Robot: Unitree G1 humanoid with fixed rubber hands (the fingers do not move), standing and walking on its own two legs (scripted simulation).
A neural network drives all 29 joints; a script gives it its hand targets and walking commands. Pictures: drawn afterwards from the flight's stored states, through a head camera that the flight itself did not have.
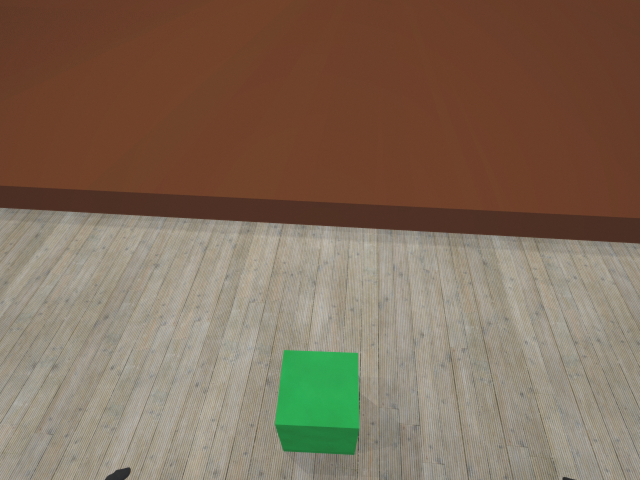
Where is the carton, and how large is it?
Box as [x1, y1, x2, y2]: [275, 350, 358, 454]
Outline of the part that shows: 284,350 275,419 275,425 283,450 353,454 358,432 357,353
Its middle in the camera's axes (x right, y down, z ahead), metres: +0.00 +0.46 +1.11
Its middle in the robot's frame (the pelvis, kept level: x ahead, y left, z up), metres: +0.46 +0.05 -0.66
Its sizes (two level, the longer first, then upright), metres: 0.210 0.200 0.250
